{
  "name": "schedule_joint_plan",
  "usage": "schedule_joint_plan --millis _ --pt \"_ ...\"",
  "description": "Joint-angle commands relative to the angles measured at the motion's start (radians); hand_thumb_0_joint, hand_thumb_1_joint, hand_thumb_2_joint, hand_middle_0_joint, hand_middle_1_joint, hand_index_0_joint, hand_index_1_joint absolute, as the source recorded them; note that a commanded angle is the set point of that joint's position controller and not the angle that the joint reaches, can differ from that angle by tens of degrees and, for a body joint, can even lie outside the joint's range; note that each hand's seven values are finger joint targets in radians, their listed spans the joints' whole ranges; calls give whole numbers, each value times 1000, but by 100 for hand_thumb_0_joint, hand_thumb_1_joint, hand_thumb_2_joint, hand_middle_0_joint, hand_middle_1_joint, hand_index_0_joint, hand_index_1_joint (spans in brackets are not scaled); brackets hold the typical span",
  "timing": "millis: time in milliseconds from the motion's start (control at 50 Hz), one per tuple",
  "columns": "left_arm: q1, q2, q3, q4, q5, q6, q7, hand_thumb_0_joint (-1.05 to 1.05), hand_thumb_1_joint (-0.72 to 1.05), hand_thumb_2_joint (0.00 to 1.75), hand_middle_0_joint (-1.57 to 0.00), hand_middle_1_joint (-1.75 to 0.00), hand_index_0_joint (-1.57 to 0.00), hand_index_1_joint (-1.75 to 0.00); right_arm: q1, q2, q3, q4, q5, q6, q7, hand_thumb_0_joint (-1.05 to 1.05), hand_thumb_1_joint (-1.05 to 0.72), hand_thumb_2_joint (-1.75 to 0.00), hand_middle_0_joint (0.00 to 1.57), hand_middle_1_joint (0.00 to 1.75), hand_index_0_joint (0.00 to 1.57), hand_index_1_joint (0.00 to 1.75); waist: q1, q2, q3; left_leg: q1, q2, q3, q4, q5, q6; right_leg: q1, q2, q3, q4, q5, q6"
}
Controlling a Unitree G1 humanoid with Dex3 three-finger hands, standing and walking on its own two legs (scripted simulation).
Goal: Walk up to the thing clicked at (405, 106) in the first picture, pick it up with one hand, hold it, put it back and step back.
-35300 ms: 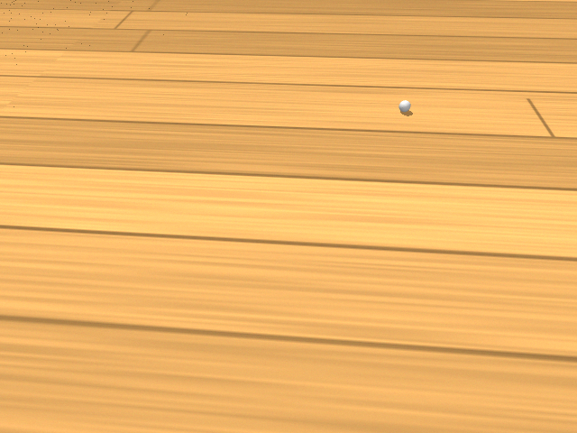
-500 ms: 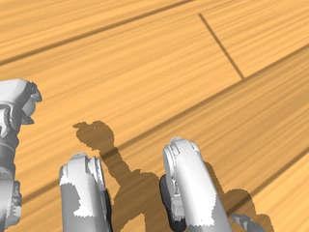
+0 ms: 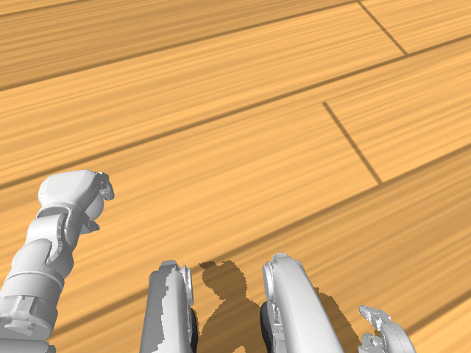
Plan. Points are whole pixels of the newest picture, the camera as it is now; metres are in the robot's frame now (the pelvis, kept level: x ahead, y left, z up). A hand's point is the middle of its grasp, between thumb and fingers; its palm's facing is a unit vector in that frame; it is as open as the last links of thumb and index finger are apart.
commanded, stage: lift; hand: left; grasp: from above
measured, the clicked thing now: (83, 204) +0.41 +0.27 -0.10
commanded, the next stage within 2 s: hold in 0.84 s
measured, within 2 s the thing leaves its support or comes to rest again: neither
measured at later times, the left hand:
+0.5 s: hand (49, 197) +0.35 +0.24 +0.07, palm faces -0.46 -0.10 -0.88, open 7.8 cm
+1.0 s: hand (23, 149) +0.38 +0.24 +0.14, palm faces -0.46 -0.10 -0.88, open 7.8 cm
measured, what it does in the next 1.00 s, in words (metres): rises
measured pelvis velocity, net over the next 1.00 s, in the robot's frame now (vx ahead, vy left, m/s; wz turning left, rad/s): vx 0.08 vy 0.00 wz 0.03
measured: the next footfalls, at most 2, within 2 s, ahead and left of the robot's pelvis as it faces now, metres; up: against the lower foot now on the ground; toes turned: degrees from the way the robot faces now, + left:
none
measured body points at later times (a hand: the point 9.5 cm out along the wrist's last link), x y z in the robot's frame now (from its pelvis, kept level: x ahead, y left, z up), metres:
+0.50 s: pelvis +0.04 +0.00 +0.15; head +0.11 +0.01 +0.60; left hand +0.37 +0.24 +0.12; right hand +0.14 -0.26 +0.04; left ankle +0.10 +0.12 -0.49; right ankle +0.09 -0.14 -0.49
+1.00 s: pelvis +0.08 +0.00 +0.22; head +0.13 +0.00 +0.67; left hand +0.40 +0.24 +0.19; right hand +0.18 -0.26 +0.10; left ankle +0.10 +0.12 -0.49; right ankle +0.09 -0.14 -0.49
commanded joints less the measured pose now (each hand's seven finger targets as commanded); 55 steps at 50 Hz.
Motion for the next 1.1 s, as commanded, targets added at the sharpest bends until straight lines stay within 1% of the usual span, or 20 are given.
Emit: schedule_joint_plan --millis 0,40,80,100,120,200,220,420,500,520,560,620,660,740,780,820,900,940,980,1080 --pt "-281 247 105 -256 -8 11 49 0 62 61 -91 -74 -96 -69 90 -184 -70 -66 13 -30 -34 0 -90 -90 20 30 20 30 3 152 -536 594 -20 5 -415 -11 17 357 38 -22 -342 77 -55" --pt "-233 197 76 -265 -5 16 52 0 63 61 -92 -75 -97 -69 84 -174 -70 -62 17 -34 -43 0 -90 -90 20 30 20 30 1 131 -491 631 -21 8 -462 -9 15 401 38 -16 -398 77 -55" --pt "-246 214 88 -270 -5 16 62 0 63 63 -93 -73 -98 -68 75 -170 -66 -56 20 -42 -51 0 -90 -90 20 30 20 30 0 119 -453 672 -20 9 -513 -23 14 447 39 -7 -453 63 -55" --pt "-223 184 71 -239 -6 19 64 0 62 63 -92 -73 -97 -69 75 -161 -64 -50 21 -47 -54 0 -90 -90 20 30 20 30 -9 103 -401 676 -24 18 -528 -14 14 462 38 0 -487 62 -55" --pt "-209 190 81 -228 -8 20 67 0 62 63 -93 -74 -97 -69 75 -161 -64 -46 24 -53 -57 0 -90 -90 20 30 20 30 -1 79 -384 689 -25 19 -548 -9 14 489 38 4 -511 60 -56" --pt "-192 138 40 -171 4 16 74 0 61 66 -91 -76 -96 -71 82 -153 -67 -30 28 -77 -66 0 -90 -90 20 30 20 30 -7 69 -321 754 -27 27 -622 30 11 570 38 17 -597 85 -56" --pt "-162 119 31 -158 3 15 76 0 62 62 -90 -77 -95 -72 82 -147 -66 -31 28 -82 -67 0 -90 -90 20 30 20 30 5 50 -306 766 -30 30 -642 39 11 597 37 21 -621 91 -57" --pt "-188 80 5 -139 8 8 123 0 63 67 -92 -78 -96 -74 102 -143 -75 -14 28 -115 -73 0 -90 -90 20 30 20 30 17 48 -272 975 -37 51 -819 137 3 806 41 31 -805 179 -53" --pt "-194 110 25 -141 17 13 148 0 66 69 -95 -78 -99 -74 101 -146 -79 -10 27 -119 -73 0 -90 -90 20 30 20 30 26 55 -267 1052 -41 72 -876 197 3 888 36 43 -874 230 -48" --pt "-193 85 4 -129 18 18 152 0 67 68 -95 -79 -100 -74 104 -139 -75 -3 27 -119 -73 0 -90 -90 20 30 20 30 21 40 -247 1057 -42 67 -887 218 2 899 38 43 -883 252 -48" --pt "-152 85 19 -96 23 29 159 0 65 67 -94 -78 -98 -73 111 -148 -82 4 26 -118 -71 0 -90 -90 20 30 20 30 32 31 -255 1103 -39 66 -914 266 1 941 37 40 -902 298 -46" --pt "-151 80 14 -105 20 44 158 0 64 69 -93 -80 -98 -75 117 -144 -84 8 24 -114 -68 0 -90 -90 20 30 20 30 42 32 -257 1147 -41 64 -947 329 0 996 35 45 -935 363 -45" --pt "-162 37 -18 -99 5 52 150 0 65 68 -94 -79 -99 -74 112 -144 -84 9 23 -114 -65 0 -90 -90 20 30 20 30 30 31 -253 1191 -38 64 -973 358 -4 1014 34 37 -952 387 -44" --pt "-145 55 -3 -100 -6 54 139 0 63 71 -93 -81 -97 -77 109 -146 -89 1 25 -108 -63 0 -90 -90 20 30 20 30 44 27 -237 1241 -41 67 -1024 393 -5 1077 32 37 -1002 412 -41" --pt "-124 21 -29 -82 -4 53 130 0 63 70 -94 -78 -98 -74 113 -140 -86 -1 28 -106 -62 0 -90 -90 20 30 20 30 34 12 -204 1251 -43 72 -1043 406 -3 1085 31 41 -1024 429 -42" --pt "-119 51 -9 -94 0 45 125 0 64 68 -93 -80 -98 -75 107 -145 -90 -3 27 -104 -63 0 -90 -90 20 30 20 30 45 7 -205 1263 -46 74 -1056 426 -1 1117 30 44 -1047 448 -39" --pt "-133 30 -23 -115 4 34 119 0 65 72 -93 -82 -98 -77 109 -147 -93 -6 28 -99 -60 0 -90 -90 20 30 20 30 37 15 -213 1337 -40 73 -1087 487 -7 1134 33 34 -1062 487 -44" --pt "-118 49 -7 -129 13 32 122 0 64 71 -93 -81 -98 -76 108 -148 -95 -5 28 -94 -59 0 -90 -90 20 30 20 30 53 18 -211 1347 -43 79 -1093 525 -5 1162 31 39 -1075 522 -41" --pt "-125 50 -14 -135 22 31 118 0 63 71 -92 -80 -97 -75 110 -152 -98 -4 27 -89 -56 0 -90 -90 20 30 20 30 50 15 -229 1375 -44 81 -1097 576 -4 1184 30 38 -1080 567 -40" --pt "-169 57 -8 -163 21 24 106 0 63 73 -92 -80 -97 -75 102 -156 -102 -2 27 -83 -53 0 -89 -89 20 30 20 30 46 35 -227 1425 -43 84 -1126 596 -10 1210 32 36 -1107 572 -42"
